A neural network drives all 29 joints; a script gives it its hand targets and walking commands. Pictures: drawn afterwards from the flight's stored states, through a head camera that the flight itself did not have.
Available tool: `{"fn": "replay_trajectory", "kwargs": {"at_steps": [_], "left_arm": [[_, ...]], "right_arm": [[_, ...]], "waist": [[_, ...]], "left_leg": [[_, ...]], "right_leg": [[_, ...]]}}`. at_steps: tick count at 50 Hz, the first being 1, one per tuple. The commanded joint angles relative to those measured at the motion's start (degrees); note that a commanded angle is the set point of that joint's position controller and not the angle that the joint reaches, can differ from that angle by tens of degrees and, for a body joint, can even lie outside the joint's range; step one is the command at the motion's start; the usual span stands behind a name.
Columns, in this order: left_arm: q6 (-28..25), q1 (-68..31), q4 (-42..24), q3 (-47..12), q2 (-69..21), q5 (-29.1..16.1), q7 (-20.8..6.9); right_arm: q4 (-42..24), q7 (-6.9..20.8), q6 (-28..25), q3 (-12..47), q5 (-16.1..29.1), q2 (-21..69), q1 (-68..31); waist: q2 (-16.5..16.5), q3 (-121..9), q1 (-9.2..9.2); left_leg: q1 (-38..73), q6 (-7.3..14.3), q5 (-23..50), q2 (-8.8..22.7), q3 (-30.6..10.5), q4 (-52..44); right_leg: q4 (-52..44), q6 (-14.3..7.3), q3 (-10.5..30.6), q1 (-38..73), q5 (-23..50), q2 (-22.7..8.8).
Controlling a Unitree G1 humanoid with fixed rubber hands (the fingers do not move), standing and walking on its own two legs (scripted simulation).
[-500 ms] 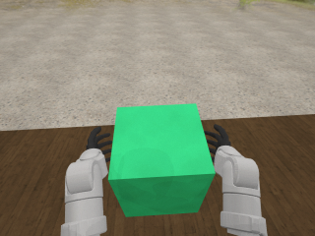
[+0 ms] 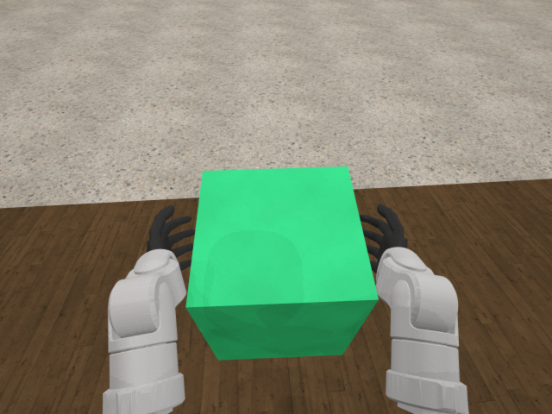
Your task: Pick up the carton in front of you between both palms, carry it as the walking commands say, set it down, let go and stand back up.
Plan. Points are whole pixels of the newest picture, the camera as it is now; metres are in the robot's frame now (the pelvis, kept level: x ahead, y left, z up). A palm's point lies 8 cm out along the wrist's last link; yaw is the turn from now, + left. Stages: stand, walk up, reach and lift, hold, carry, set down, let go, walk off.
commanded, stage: carry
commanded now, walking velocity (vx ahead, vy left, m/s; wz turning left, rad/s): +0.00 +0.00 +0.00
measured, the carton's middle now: (278, 270) +0.34 +0.00 +0.03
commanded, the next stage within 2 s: none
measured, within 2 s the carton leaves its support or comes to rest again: neither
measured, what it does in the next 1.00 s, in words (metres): stands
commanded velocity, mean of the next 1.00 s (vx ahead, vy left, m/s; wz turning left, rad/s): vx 0.00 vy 0.00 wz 0.00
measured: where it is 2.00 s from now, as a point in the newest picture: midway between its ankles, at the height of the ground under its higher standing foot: outside the picture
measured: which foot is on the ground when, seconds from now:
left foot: down 0.00-1.00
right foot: down 0.00-1.00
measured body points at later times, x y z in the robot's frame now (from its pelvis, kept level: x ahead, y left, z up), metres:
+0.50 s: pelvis +0.00 +0.00 +0.00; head -0.02 +0.00 +0.45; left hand +0.32 +0.16 +0.10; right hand +0.32 -0.15 +0.10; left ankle +0.06 +0.10 -0.73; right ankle -0.06 -0.10 -0.72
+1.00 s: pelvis +0.00 +0.00 +0.00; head -0.02 +0.00 +0.45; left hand +0.32 +0.16 +0.10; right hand +0.32 -0.16 +0.10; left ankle +0.06 +0.10 -0.73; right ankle -0.06 -0.10 -0.72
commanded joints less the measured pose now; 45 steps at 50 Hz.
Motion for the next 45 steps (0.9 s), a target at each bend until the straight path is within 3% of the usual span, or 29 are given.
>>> {"fn": "replay_trajectory", "kwargs": {"at_steps": [1, 4, 7, 10, 11, 13, 14, 15, 16, 18, 19, 20, 22, 24, 25, 27, 28, 30, 32, 35, 36, 38, 39, 40, 41, 42, 43, 44, 45], "left_arm": [[0.01, -25.98, 0.48, -33.09, -41.64, -7.82, -0.01], [-0.25, -28.56, -2.46, -33.80, -40.74, -7.89, -0.29], [-0.56, -29.89, -2.77, -34.23, -42.84, -9.51, -0.92], [-0.52, -31.21, -2.98, -34.61, -42.34, -8.62, -0.77], [0.05, -27.67, 0.35, -33.39, -40.64, -7.62, -0.59], [-0.22, -31.78, -1.31, -34.61, -40.96, -7.31, -0.28], [-0.51, -31.12, -4.07, -33.67, -41.54, -8.24, -0.18], [-0.15, -29.58, -1.20, -33.93, -41.47, -7.47, -0.46], [-0.07, -27.80, -0.76, -33.43, -40.75, -7.76, -0.68], [-0.19, -29.50, -1.76, -32.67, -39.80, -6.26, -0.06], [-0.13, -29.03, -0.67, -32.91, -40.49, -7.12, -0.07], [-0.55, -30.42, -0.96, -34.63, -43.03, -9.72, -0.22], [0.13, -28.38, 1.38, -33.04, -40.95, -6.36, 0.16], [0.13, -30.63, 0.68, -34.18, -41.93, -8.41, 0.17], [0.15, -29.11, 0.53, -31.95, -38.79, -6.51, 0.49], [-0.50, -29.00, -0.35, -32.79, -40.36, -7.25, -0.22], [-0.48, -29.03, 1.35, -32.41, -40.28, -8.28, -0.26], [-0.78, -26.85, 1.94, -31.13, -41.18, -6.48, 0.06], [-0.32, -30.87, 0.16, -32.45, -40.43, -6.53, 0.25], [-0.69, -31.82, -2.00, -34.00, -43.36, -8.88, -0.61], [-0.89, -34.01, -4.17, -34.12, -42.12, -8.64, -0.67], [-0.43, -31.63, -0.19, -33.96, -41.52, -8.55, -0.43], [-0.60, -29.13, -1.03, -33.45, -40.85, -7.91, -0.28], [-0.34, -29.43, 0.74, -33.27, -40.47, -7.48, -0.32], [-0.61, -29.47, -1.35, -33.69, -41.28, -7.79, -0.23], [-0.52, -29.59, -0.83, -31.91, -41.59, -6.97, 0.30], [-0.55, -29.67, -1.10, -32.44, -40.84, -6.70, 0.24], [-0.54, -31.05, -0.87, -33.41, -42.04, -8.24, 0.09], [-0.20, -30.37, -1.50, -34.22, -40.29, -7.28, 0.16]], "right_arm": [[-4.45, 0.03, 0.08, 34.53, 7.93, 37.59, -28.21], [-2.02, 0.05, 0.43, 33.39, 7.75, 38.91, -28.58], [-6.24, 0.43, -0.20, 34.74, 9.12, 41.37, -32.54], [-3.07, 0.91, -0.14, 33.52, 7.93, 40.29, -30.72], [-2.50, 0.41, 0.40, 33.60, 7.31, 38.63, -29.00], [0.11, -0.02, 0.42, 32.30, 6.60, 39.30, -30.17], [-1.85, 0.12, 0.16, 32.97, 8.48, 40.59, -29.61], [-2.25, 0.31, -0.06, 33.97, 7.64, 39.53, -29.71], [-1.36, 0.44, 0.18, 33.49, 8.19, 39.15, -28.96], [-1.95, 0.26, -0.14, 33.56, 8.66, 40.49, -31.02], [-2.03, 0.39, 0.03, 33.65, 8.44, 39.75, -30.53], [-2.41, 0.01, -0.04, 34.30, 8.60, 39.21, -30.59], [-0.37, -0.20, 0.29, 33.06, 7.09, 38.56, -29.32], [-0.35, -0.42, 0.03, 32.10, 6.93, 38.13, -29.76], [1.26, -0.52, 0.30, 31.84, 7.53, 39.63, -29.47], [-2.85, -0.27, -0.42, 34.73, 8.11, 39.95, -32.32], [0.53, -0.30, -0.28, 32.51, 7.56, 39.53, -29.48], [-0.66, -0.06, -0.10, 33.66, 9.12, 40.68, -31.74], [3.04, 0.03, 0.29, 32.32, 7.46, 40.58, -27.61], [-1.70, 0.18, -0.15, 34.56, 8.86, 42.58, -30.98], [-0.79, 0.41, -0.38, 34.28, 8.77, 42.43, -30.92], [-1.47, -0.30, -0.51, 33.32, 7.46, 40.64, -31.62], [0.11, -0.20, -0.03, 32.25, 7.26, 39.48, -27.91], [-1.71, -0.08, -0.55, 33.77, 8.01, 39.26, -32.03], [-2.98, -0.23, -0.60, 33.95, 8.43, 40.34, -31.13], [-2.76, -0.05, -0.27, 34.04, 9.65, 41.55, -32.74], [-2.37, 0.08, -0.15, 33.67, 7.96, 40.63, -31.79], [-2.64, 0.30, -0.13, 33.21, 9.54, 40.47, -32.81], [1.28, 0.07, 0.49, 31.99, 7.06, 39.62, -28.52]], "waist": [[-2.23, -18.85, -1.51], [-0.27, -18.18, -0.80], [-2.91, -19.16, -0.63], [1.56, -18.21, -0.45], [-1.71, -15.52, -0.70], [2.06, -16.48, -0.06], [0.35, -15.96, -0.87], [1.07, -17.52, -0.43], [0.29, -17.95, -0.17], [0.45, -16.22, -1.71], [0.03, -16.60, -0.63], [-1.03, -16.85, -0.48], [2.66, -15.04, -0.53], [2.83, -15.71, -0.23], [1.78, -15.76, -1.13], [-3.97, -17.54, -0.62], [-0.89, -18.07, -1.11], [-1.53, -17.51, -1.00], [2.68, -18.04, -1.67], [-2.26, -16.39, -0.47], [2.01, -18.49, -0.63], [-1.90, -16.40, -0.81], [0.96, -18.59, -0.83], [-0.47, -17.22, -1.60], [2.90, -19.58, -0.46], [-2.07, -18.66, -0.94], [0.61, -17.87, -0.81], [-2.23, -18.46, -0.36], [1.29, -17.04, -0.38]], "left_leg": [[14.70, 2.71, 26.66, 7.78, -6.31, 0.84], [15.30, 2.03, 19.34, 7.30, -6.06, -1.14], [14.93, 2.34, 17.20, 7.54, -7.46, -0.89], [13.38, 1.88, 4.09, 7.52, -8.35, -3.60], [12.30, 1.61, 6.80, 7.57, -8.68, -4.23], [13.68, 1.89, 10.09, 8.58, -8.05, -4.40], [13.25, 1.77, 15.58, 8.24, -8.26, -3.97], [14.63, 2.39, 12.77, 8.86, -7.75, -2.30], [14.87, 1.99, 15.25, 7.73, -6.46, -1.35], [12.55, 1.12, 10.72, 7.57, -7.90, -2.96], [13.39, 1.26, 9.35, 7.26, -7.70, -3.23], [13.84, 0.89, 9.92, 7.63, -7.11, -3.21], [13.44, 1.49, 14.97, 8.32, -6.26, -3.25], [13.69, 1.38, 10.76, 7.43, -7.10, -2.76], [14.95, 2.05, 16.32, 6.98, -6.66, -0.74], [14.70, 1.92, 20.75, 8.00, -7.00, -0.70], [14.37, 1.70, 20.46, 7.35, -6.52, -0.74], [14.11, 1.34, 19.75, 7.70, -6.95, -1.26], [14.19, 1.72, 10.18, 7.84, -7.84, -2.07], [12.38, 1.51, 9.87, 8.16, -7.85, -3.66], [14.28, 1.87, 4.75, 8.25, -7.70, -3.00], [13.17, 1.07, 15.41, 6.80, -7.27, -2.94], [16.12, 2.19, 17.49, 8.46, -7.09, -0.98], [15.64, 1.44, 17.85, 7.86, -7.03, -1.32], [15.04, 2.12, 13.85, 8.63, -7.99, -1.75], [14.66, 1.40, 16.78, 7.75, -7.50, -2.44], [14.52, 1.24, 14.99, 7.41, -6.62, -1.42], [14.61, 1.27, 20.67, 7.43, -5.59, -0.39], [15.19, 1.63, 21.91, 7.37, -5.22, 0.13]], "right_leg": [[-5.46, -0.11, 6.00, 1.94, 25.46, -8.16], [-5.85, -1.28, 5.77, 0.62, 17.95, -7.32], [-5.70, -1.60, 6.59, 2.64, 20.24, -8.52], [-8.28, -2.07, 7.81, 0.60, 7.27, -8.44], [-7.67, -1.45, 7.14, 1.05, 8.23, -7.95], [-6.63, -1.05, 6.23, -0.08, 7.91, -7.37], [-5.47, -1.08, 6.24, -0.04, 12.03, -7.42], [-8.07, -0.61, 6.60, 1.01, 10.72, -7.42], [-7.08, -0.88, 7.19, 1.23, 18.47, -8.79], [-6.67, -0.52, 6.65, 2.34, 13.72, -8.39], [-6.93, -0.82, 6.55, 1.32, 9.16, -7.94], [-6.87, -1.07, 5.92, 0.10, 9.49, -7.65], [-7.77, -0.55, 6.34, -0.60, 13.43, -7.47], [-7.47, -1.32, 7.47, -0.74, 11.40, -8.24], [-6.46, -0.76, 7.56, -0.26, 19.57, -8.72], [-5.52, -0.48, 5.53, 1.06, 17.77, -7.68], [-6.31, -0.32, 5.59, 1.84, 18.65, -7.90], [-5.87, -0.21, 6.06, 1.06, 16.81, -7.49], [-6.64, -1.47, 7.47, 0.48, 12.73, -8.36], [-7.24, -1.87, 6.94, -0.22, 11.17, -8.58], [-7.77, -1.83, 7.20, 0.82, 9.14, -8.31], [-6.05, -1.34, 5.52, 0.96, 16.37, -7.63], [-6.99, -1.48, 7.51, -0.04, 17.24, -8.87], [-6.53, -1.11, 6.71, -0.12, 19.62, -8.46], [-6.26, -0.61, 6.31, 1.86, 13.57, -7.90], [-5.05, -0.83, 5.04, 1.13, 16.16, -7.93], [-6.22, -1.36, 7.05, -0.31, 16.99, -8.51], [-4.90, -0.68, 5.81, 1.12, 22.28, -8.48], [-5.23, -0.92, 6.36, 0.21, 22.61, -8.55]]}}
